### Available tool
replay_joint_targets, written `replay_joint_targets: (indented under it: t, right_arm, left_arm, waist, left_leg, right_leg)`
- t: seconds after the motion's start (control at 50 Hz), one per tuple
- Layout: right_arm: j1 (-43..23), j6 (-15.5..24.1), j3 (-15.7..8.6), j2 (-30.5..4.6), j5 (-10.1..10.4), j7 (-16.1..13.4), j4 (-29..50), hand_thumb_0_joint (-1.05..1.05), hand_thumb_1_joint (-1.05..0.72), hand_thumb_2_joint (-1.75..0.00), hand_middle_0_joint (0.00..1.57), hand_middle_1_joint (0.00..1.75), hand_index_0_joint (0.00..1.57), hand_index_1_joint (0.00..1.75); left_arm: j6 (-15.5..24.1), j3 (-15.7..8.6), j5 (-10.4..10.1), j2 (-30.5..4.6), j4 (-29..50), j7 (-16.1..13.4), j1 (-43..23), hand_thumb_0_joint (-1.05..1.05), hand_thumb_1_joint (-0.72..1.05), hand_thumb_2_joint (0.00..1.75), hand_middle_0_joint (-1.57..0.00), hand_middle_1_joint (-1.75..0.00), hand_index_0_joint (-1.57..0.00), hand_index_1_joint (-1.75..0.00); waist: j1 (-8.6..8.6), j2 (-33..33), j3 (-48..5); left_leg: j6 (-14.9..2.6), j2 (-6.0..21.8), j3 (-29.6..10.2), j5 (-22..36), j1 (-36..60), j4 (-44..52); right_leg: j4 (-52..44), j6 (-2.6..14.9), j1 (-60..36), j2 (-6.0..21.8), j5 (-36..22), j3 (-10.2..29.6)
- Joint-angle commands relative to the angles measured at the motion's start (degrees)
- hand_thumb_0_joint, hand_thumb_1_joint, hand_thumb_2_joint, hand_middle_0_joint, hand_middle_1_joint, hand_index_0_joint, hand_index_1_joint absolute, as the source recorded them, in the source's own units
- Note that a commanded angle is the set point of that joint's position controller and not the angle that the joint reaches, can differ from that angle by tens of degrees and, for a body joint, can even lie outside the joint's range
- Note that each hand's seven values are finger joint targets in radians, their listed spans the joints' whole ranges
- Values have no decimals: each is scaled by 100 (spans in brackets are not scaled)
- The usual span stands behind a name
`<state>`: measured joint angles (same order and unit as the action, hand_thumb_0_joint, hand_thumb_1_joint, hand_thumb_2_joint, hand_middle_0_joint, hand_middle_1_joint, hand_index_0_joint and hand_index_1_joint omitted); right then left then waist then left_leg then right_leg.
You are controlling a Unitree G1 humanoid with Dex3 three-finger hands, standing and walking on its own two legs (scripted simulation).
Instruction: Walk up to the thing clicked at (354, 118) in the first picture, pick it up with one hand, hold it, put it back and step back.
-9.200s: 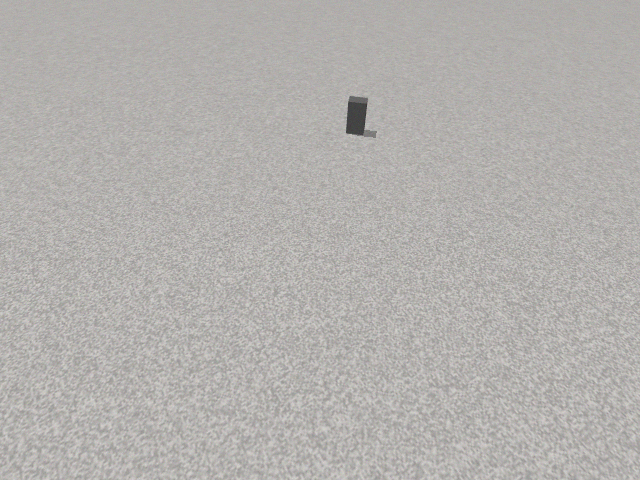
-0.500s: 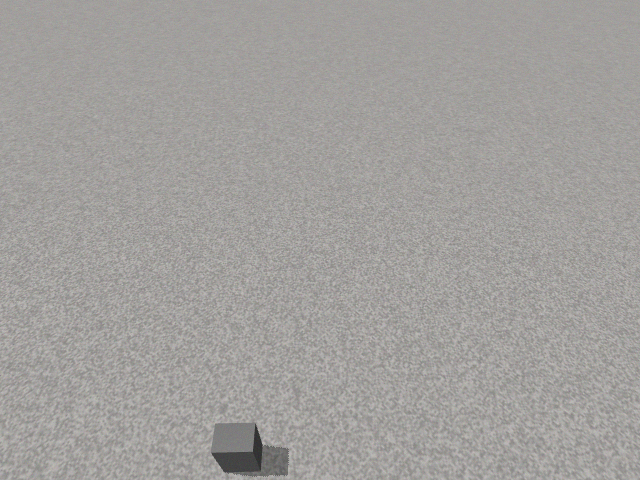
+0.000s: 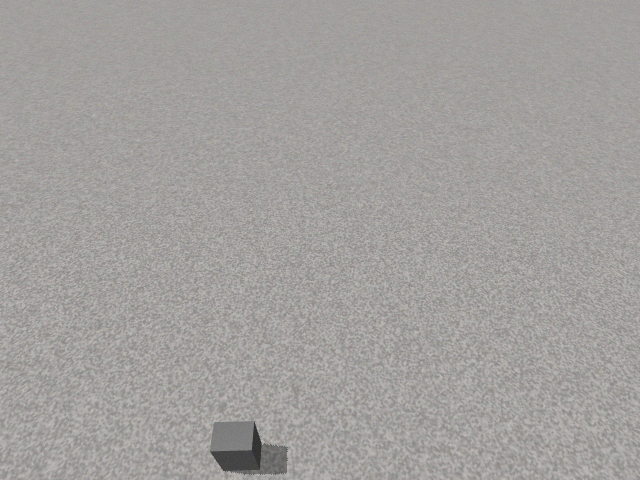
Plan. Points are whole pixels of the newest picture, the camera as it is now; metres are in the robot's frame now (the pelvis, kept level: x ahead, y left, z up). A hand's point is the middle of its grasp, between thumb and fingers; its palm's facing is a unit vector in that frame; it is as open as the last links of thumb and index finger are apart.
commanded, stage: go down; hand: left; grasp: from the side
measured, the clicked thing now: (238, 447) +0.35 +0.22 -0.68
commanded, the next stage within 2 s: none
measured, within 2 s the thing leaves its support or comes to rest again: neither
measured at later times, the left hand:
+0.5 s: hand out of the picture +0.16 +0.28 -0.18, palm faces +0.07 -0.94 -0.34, open 14.0 cm
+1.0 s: hand out of the picture +0.15 +0.30 -0.20, palm faces +0.10 -0.94 -0.33, open 17.3 cm
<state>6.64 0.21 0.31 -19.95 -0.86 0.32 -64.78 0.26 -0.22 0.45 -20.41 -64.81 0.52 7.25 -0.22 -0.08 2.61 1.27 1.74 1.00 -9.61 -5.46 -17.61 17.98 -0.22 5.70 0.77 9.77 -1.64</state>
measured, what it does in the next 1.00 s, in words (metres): lowers itself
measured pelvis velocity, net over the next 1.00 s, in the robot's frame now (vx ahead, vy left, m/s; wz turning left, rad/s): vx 0.00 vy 0.02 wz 0.00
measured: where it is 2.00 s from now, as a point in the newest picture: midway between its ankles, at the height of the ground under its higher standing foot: outside the picture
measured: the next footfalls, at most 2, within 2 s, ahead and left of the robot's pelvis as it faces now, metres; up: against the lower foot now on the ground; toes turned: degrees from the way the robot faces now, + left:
none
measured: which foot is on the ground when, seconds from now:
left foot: down 0.00-1.00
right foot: down 0.00-1.00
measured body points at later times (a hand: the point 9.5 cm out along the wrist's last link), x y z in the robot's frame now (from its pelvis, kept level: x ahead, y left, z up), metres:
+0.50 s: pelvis -0.01 +0.01 -0.04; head +0.05 +0.02 +0.41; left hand +0.16 +0.33 -0.15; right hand +0.09 -0.26 -0.15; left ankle +0.00 +0.13 -0.75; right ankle +0.00 -0.12 -0.75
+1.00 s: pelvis +0.00 +0.02 -0.09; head +0.07 +0.05 +0.36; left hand +0.14 +0.35 -0.18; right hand +0.17 -0.22 -0.16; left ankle +0.00 +0.13 -0.75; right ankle +0.00 -0.12 -0.75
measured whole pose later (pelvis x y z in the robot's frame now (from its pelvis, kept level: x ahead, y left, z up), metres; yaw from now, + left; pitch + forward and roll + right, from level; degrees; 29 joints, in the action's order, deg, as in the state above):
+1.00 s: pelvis +0.00 +0.02 -0.09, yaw +0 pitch +16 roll -3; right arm 12.2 9.2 0.0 -12.8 0.1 -4.5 -31.7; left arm -15.7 -14.3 0.8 -20.5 -22.9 3.9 16.4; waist -2.3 0.0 -7.6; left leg -0.3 2.2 -1.5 -30.4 -48.7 -63.5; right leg 59.2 -1.6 46.2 1.0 28.5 -2.8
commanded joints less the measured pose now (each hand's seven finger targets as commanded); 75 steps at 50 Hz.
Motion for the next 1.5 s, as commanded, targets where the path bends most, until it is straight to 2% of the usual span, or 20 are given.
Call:
replay_joint_targets:
  t: [0.0,0.08,0.1,0.12,0.14,0.16,0.2,0.26,0.3,0.4,0.52,0.54,0.6,0.8,0.9,1.0,1.24,1.32,1.42,1.48]
  right_arm:
    - [-251,130,-239,-1234,19,-65,317,0,-90,-90,20,30,20,30]
    - [-198,134,-233,-1221,16,-64,317,0,-96,-91,21,29,20,29]
    - [-154,442,39,-262,435,-191,1960,0,-102,-93,20,30,20,30]
    - [114,455,-49,-517,443,-264,1704,0,-100,-93,20,30,20,30]
    - [334,391,-83,-609,422,-293,1523,0,-102,-94,20,30,20,30]
    - [374,331,-148,-623,425,-289,1681,0,-102,-93,20,30,20,30]
    - [587,384,-338,-624,344,-384,1854,0,-100,-93,20,30,20,30]
    - [841,432,-485,-537,185,-288,2094,0,-98,-92,20,30,20,30]
    - [775,465,-535,-503,177,-275,2373,0,-95,-91,20,30,20,30]
    - [520,545,-510,-456,213,-224,2924,0,-93,-91,20,30,20,30]
    - [702,777,-585,-421,206,-253,3388,0,-90,-90,20,30,20,30]
    - [717,832,-591,-389,205,-268,3474,0,-89,-89,20,30,20,30]
    - [744,935,-575,-342,194,-327,3500,0,-89,-89,20,30,20,30]
    - [696,1084,-493,-315,154,-514,3831,0,-88,-89,20,30,20,30]
    - [747,1154,-481,-301,133,-557,3917,0,-90,-90,20,30,20,30]
    - [744,1198,-438,-229,121,-564,4011,0,-91,-90,20,30,20,30]
    - [628,1429,-462,-269,86,-483,4118,0,-96,-91,20,30,20,30]
    - [502,1614,-487,-413,75,-465,3968,0,-96,-91,20,30,20,30]
    - [473,1710,-482,-653,94,-521,3844,0,-91,-90,20,30,20,30]
    - [532,1647,-457,-744,105,-541,3791,0,-90,-90,20,30,20,30]
  left_arm:
    - [152,-211,12,-1223,340,-95,-232,0,90,90,-20,-30,-20,-30]
    - [142,-213,4,-1219,360,-92,-255,0,82,82,-24,-22,-19,-22]
    - [688,-192,-311,-193,2371,-185,-2266,0,74,74,-16,-14,-11,-14]
    - [678,-403,-314,-686,2292,-243,-2959,0,66,66,-8,-6,-3,-6]
    - [392,-692,-187,-1067,920,-279,-1662,0,58,58,-1,0,-1,0]
    - [283,-762,-159,-1032,540,-214,-1248,0,50,50,-1,-2,-2,-1]
    - [369,-1095,37,-1655,1096,-171,-2014,0,36,34,-1,-3,-1,-2]
    - [152,-1300,353,-1342,353,38,-670,0,26,20,-2,-5,-3,-4]
    - [41,-1562,399,-1491,777,75,-531,0,15,16,-3,-5,-4,-4]
    - [-342,-1566,375,-1297,1177,139,-688,0,-13,9,-5,-5,-6,-4]
    - [-414,-1697,268,-1204,2400,353,-317,0,-40,3,-7,-6,-8,-6]
    - [-377,-1503,225,-1037,2994,393,-643,0,-44,3,-7,-7,-8,-6]
    - [-449,-1683,214,-1133,3348,344,-229,0,-51,1,-9,-6,-9,-6]
    - [-1152,-1828,156,-1153,4721,197,715,0,-56,0,-9,-2,-9,-3]
    - [-1418,-1828,66,-1042,4935,251,1050,0,-54,0,-9,-2,-9,-2]
    - [-1449,-1938,20,-1080,5037,315,1160,0,-51,0,-8,-2,-8,-2]
    - [-635,-2646,-277,-1403,4750,720,1247,0,-46,0,-8,-2,-8,-2]
    - [174,-2844,-430,-1849,4508,1111,-421,0,-53,0,-9,-1,-10,0]
    - [1098,-3345,-722,-2513,3893,1755,-830,0,-61,0,-8,-7,-9,-6]
    - [1252,-3582,-787,-2887,3715,1990,-1166,0,-60,0,-8,-7,-9,-6]
  waist:
    - [28,9,-256]
    - [9,-57,-306]
    - [-666,-213,149]
    - [-467,1,-161]
    - [-372,156,-46]
    - [-211,269,-59]
    - [-133,105,-1085]
    - [40,149,-1503]
    - [211,-180,-1793]
    - [86,-199,-1179]
    - [-65,-223,-1830]
    - [-146,-299,-2000]
    - [-138,-328,-1968]
    - [-167,-673,-2041]
    - [-195,-614,-2304]
    - [-191,-583,-2184]
    - [-50,-563,-2295]
    - [-258,-536,-2215]
    - [-95,-742,-2700]
    - [6,-959,-3279]
  left_leg:
    - [-193,590,-521,358,-17,292]
    - [-191,594,-511,439,-79,288]
    - [-192,-213,218,-346,-765,-142]
    - [-207,-220,174,-424,-681,-264]
    - [-227,-265,191,-542,-875,-361]
    - [-230,-227,204,-373,-1091,-585]
    - [-242,-254,169,34,-1043,-913]
    - [-219,-303,118,388,-1609,-1505]
    - [-170,-341,132,457,-1679,-1625]
    - [-125,-223,21,-102,-2386,-1999]
    - [-166,-147,-50,-217,-2669,-2657]
    - [-151,-114,-76,-60,-2628,-2764]
    - [-130,-63,-153,-165,-2795,-2985]
    - [-71,14,-317,-41,-3025,-3330]
    - [-101,39,-361,781,-3091,-3673]
    - [-120,10,-362,316,-3469,-3808]
    - [-161,-59,-297,-597,-4474,-4502]
    - [-224,-65,-333,-1675,-5407,-5129]
    - [-209,0,-597,-2865,-5954,-5426]
    - [-165,-13,-619,-2721,-5992,-5670]
  right_leg:
    - [-357,133,108,711,-407,603]
    - [-322,150,19,716,-521,604]
    - [62,64,1339,-44,14,117]
    - [122,58,1016,-43,192,46]
    - [124,83,1033,-63,427,-8]
    - [337,80,1179,-76,362,-33]
    - [722,51,998,0,-173,45]
    - [1353,72,1104,16,-589,43]
    - [1480,109,1058,-1,-581,72]
    - [1816,158,2035,-106,222,-18]
    - [2508,124,2497,-100,299,-37]
    - [2665,130,2641,-119,152,-43]
    - [2919,137,2970,-122,340,-70]
    - [3365,126,3311,-134,372,-129]
    - [3625,126,3389,-138,-75,-195]
    - [3764,139,3650,-128,196,-190]
    - [4483,167,4515,-94,840,-112]
    - [5081,139,5614,-57,1664,-10]
    - [5683,94,6419,-2,2604,142]
    - [5919,113,6580,20,2518,182]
